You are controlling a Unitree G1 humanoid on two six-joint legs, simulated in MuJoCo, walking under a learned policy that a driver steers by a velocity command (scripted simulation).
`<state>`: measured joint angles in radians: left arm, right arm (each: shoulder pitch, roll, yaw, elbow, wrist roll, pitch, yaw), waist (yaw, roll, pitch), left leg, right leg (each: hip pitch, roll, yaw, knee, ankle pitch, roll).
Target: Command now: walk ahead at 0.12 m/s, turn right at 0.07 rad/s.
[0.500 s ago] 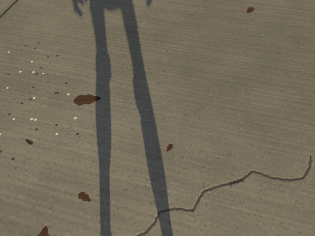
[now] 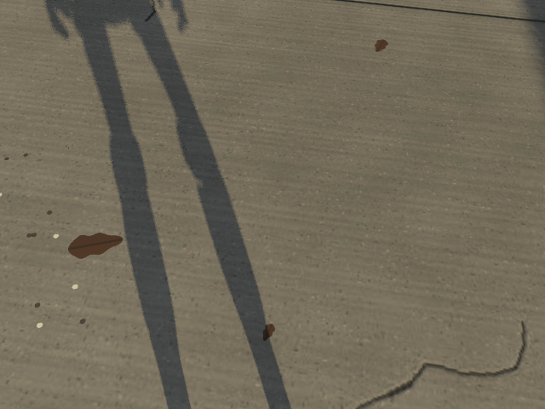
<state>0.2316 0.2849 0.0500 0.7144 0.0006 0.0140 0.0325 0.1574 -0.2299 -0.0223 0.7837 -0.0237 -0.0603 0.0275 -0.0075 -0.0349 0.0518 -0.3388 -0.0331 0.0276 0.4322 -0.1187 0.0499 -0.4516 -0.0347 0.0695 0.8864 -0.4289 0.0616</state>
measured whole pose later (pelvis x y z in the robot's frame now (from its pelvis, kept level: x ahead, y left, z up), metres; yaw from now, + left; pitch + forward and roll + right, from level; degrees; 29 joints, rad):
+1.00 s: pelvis +0.06 -0.02 +0.00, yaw +0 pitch -2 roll +0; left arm 0.23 0.21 0.04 0.99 0.01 0.00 0.05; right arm 0.16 -0.22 -0.02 1.08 0.00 0.01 -0.03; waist -0.01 0.00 0.04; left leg -0.21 0.00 0.01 0.51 -0.27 0.01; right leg -0.19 -0.01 0.03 0.50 -0.28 0.02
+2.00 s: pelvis +0.06 -0.02 +0.00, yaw +1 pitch -1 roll +0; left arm 0.29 0.17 0.01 1.13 0.00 0.00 0.05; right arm 0.28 -0.18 -0.01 1.10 0.00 0.00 -0.04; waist 0.00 0.00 0.04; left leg -0.22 0.00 0.01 0.49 -0.26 0.01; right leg -0.20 -0.02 0.03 0.49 -0.27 0.03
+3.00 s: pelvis +0.14 -0.06 +0.00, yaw +0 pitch +1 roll +1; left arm 0.47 0.17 0.03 1.09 -0.01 -0.12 0.00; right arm 0.32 -0.23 -0.05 1.03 0.04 -0.09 -0.01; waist 0.03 0.03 -0.03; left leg -0.47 0.02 -0.01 1.11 -0.32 0.08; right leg -0.12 0.02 -0.04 0.43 -0.33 -0.05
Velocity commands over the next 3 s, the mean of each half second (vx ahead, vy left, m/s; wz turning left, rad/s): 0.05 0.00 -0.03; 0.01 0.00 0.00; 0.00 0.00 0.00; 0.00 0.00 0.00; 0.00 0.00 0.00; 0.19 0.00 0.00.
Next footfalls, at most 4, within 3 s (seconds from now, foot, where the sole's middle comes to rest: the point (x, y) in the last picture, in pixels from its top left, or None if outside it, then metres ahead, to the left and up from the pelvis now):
0.12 right None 0.10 -0.15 -0.77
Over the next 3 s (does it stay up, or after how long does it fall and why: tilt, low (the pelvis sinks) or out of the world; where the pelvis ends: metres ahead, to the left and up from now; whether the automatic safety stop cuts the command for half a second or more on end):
stays up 0.14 -0.06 0.00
